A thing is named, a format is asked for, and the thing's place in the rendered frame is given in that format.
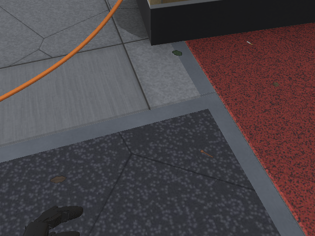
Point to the robot left hand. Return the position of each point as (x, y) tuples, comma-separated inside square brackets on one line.
[(51, 218)]

